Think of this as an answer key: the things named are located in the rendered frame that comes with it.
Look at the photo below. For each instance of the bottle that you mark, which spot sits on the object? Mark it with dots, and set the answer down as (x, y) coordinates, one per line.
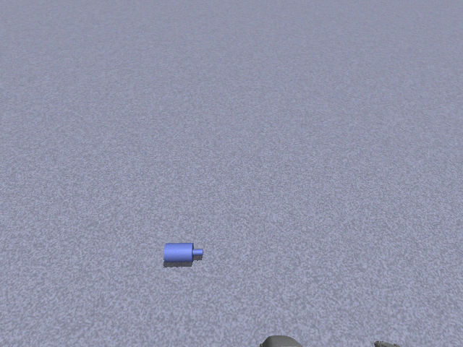
(180, 252)

